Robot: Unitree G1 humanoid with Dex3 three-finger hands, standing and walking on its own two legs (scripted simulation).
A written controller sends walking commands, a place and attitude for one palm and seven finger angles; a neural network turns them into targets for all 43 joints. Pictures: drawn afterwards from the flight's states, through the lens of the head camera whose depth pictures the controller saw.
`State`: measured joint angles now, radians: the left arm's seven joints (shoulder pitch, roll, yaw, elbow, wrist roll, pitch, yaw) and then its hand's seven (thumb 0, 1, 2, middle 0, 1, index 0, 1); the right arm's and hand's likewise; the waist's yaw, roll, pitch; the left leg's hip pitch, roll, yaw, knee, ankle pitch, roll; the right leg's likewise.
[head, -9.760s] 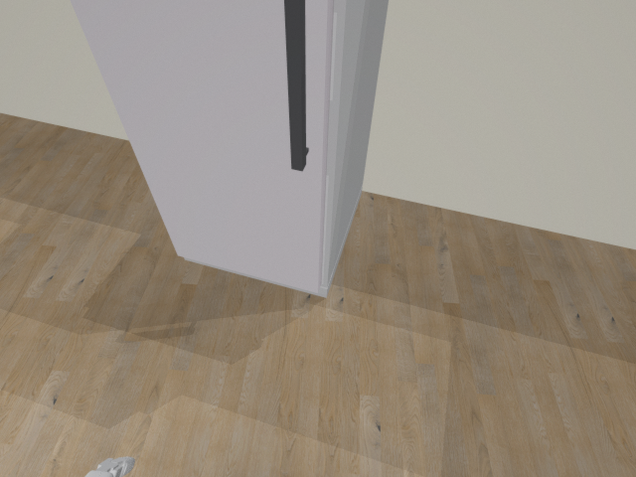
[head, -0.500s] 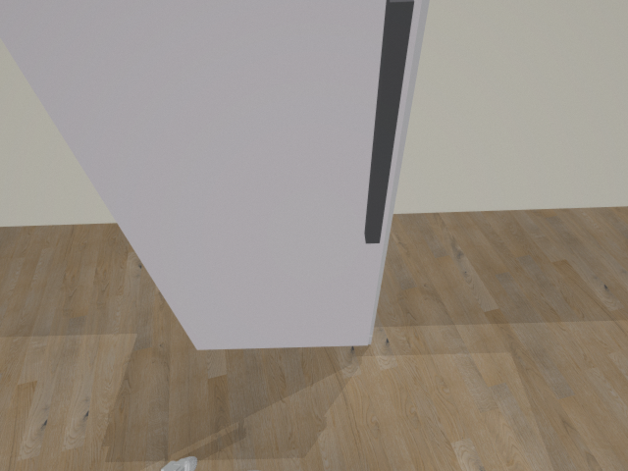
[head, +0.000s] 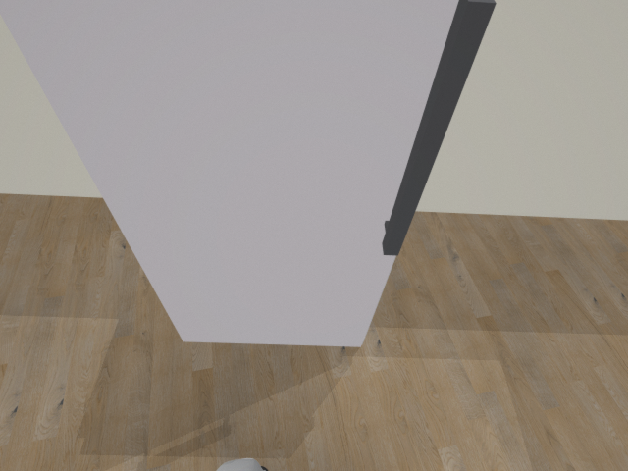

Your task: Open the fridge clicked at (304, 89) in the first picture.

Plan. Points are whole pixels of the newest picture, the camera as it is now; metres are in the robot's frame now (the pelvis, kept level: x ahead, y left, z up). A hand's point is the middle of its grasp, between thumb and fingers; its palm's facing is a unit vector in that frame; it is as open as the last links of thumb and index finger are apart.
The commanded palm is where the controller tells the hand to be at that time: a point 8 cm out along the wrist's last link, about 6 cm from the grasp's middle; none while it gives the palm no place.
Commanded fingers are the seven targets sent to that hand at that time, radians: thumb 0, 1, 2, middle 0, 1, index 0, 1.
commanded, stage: come to a stop and stand still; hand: right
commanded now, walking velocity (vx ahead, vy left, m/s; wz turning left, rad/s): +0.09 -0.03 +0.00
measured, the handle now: (418, 151) +0.52 -0.10 +0.13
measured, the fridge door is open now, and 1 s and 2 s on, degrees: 0 0 0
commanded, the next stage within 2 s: look again from close up in 1.08 s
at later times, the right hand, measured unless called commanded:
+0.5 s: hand out of the picture -0.04 -0.18 -0.17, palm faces -0.01 +0.98 -0.19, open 7.3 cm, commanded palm none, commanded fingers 0.00 -0.90 -0.90 0.20 0.30 0.20 0.30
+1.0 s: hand out of the picture +0.00 -0.19 -0.17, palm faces -0.01 +0.98 -0.21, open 7.3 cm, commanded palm none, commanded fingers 0.00 -0.90 -0.90 0.20 0.30 0.20 0.30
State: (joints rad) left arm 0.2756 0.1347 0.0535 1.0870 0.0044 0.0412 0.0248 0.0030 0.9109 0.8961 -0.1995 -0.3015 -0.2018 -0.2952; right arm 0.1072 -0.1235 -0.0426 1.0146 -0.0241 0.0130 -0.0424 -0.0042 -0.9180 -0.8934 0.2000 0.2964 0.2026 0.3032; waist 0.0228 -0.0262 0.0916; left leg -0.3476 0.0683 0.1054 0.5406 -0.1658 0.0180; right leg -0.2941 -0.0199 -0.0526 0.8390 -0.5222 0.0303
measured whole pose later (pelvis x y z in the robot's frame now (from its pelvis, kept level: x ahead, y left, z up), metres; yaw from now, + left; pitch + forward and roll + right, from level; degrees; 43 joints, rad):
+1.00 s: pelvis -0.01 -0.01 +0.01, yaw +2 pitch -1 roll +0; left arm 0.30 0.15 -0.02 1.12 0.01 -0.03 0.03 0.01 0.92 0.90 -0.20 -0.30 -0.20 -0.30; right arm 0.28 -0.16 0.00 1.10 -0.01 -0.02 -0.04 0.00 -0.91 -0.89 0.20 0.30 0.20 0.30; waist 0.00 -0.01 0.02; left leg -0.18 0.00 0.05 0.49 -0.29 0.02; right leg -0.15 -0.01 -0.06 0.47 -0.30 -0.01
